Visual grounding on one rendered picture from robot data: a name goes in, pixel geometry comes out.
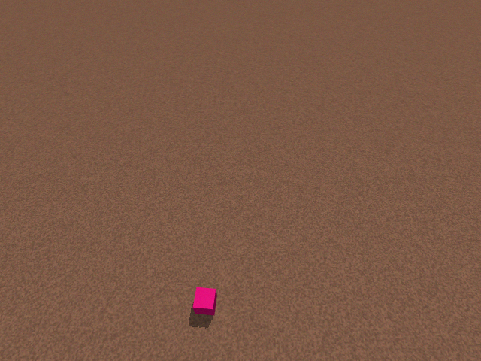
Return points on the cube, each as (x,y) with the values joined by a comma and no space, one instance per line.
(205,301)

